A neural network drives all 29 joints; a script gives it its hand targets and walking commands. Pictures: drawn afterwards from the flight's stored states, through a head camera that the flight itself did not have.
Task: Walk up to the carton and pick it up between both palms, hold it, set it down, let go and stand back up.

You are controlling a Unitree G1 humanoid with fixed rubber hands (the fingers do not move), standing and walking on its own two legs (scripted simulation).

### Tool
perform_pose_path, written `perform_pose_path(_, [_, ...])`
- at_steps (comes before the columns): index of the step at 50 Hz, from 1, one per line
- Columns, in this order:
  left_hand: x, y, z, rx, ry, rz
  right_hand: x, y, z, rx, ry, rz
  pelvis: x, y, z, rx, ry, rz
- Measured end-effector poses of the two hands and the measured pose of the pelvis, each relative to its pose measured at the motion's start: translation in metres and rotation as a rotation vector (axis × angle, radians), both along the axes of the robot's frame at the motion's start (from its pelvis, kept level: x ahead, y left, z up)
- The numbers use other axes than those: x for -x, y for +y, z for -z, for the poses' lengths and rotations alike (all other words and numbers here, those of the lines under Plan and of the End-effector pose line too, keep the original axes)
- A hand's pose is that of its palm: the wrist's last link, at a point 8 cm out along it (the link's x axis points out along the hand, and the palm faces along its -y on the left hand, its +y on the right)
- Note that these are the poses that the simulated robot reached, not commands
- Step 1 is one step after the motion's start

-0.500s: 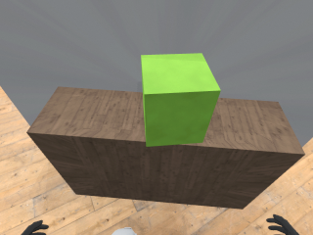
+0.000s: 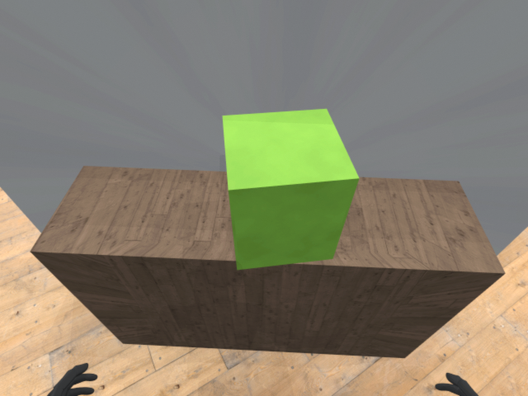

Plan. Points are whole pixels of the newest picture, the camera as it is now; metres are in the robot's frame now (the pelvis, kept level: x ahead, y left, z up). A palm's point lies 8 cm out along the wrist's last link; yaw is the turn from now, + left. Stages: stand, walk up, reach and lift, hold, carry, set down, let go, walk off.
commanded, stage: walk up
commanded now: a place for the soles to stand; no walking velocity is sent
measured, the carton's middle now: (280, 191) +0.51 -0.02 -0.01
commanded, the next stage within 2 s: reach and lift in 2.00 s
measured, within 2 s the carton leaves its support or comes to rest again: neither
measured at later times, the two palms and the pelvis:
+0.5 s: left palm out of the picture +0.07 +0.34 -0.11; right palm out of the picture +0.12 -0.30 -0.10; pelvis +0.03 +0.02 -0.01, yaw +2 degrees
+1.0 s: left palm (78, 358) +0.20 +0.31 -0.09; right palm (471, 381) +0.18 -0.32 -0.10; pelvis +0.07 +0.00 -0.01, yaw -1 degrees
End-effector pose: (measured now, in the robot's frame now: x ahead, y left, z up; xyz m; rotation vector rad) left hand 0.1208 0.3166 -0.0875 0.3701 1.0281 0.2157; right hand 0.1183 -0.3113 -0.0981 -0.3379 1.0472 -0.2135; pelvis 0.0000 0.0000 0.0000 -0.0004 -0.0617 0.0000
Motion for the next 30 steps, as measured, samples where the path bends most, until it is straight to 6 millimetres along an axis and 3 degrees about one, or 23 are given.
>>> perform_pose_path(9, [0.015,-0.008,0.007,0.02,0.048,-0.032,0.031,-0.004,0.006,-0.012,0.083,0.057,0.001,-0.003,-0.004,-0.001,0.001,0.0])
perform_pose_path(17, [0.026,-0.012,0.011,0.032,0.066,-0.041,0.045,-0.005,0.007,-0.008,0.113,0.062,-0.001,-0.003,-0.004,0.001,0.008,-0.008])
perform_pose_path(21, [0.039,0.002,0.015,0.025,0.068,-0.079,0.032,-0.003,0.003,0.015,0.112,0.021,-0.014,0.004,-0.001,0.012,0.01,-0.024])
perform_pose_path(25, [0.054,0.028,0.027,0.01,0.132,-0.114,0.0,0.008,-0.001,0.045,0.067,-0.023,-0.032,0.018,0.007,0.008,0.003,-0.031])
perform_pose_path(30, [0.035,0.042,0.028,0.001,0.156,-0.106,-0.024,0.018,-0.01,0.093,0.013,-0.039,-0.047,0.027,0.009,-0.006,-0.002,-0.025])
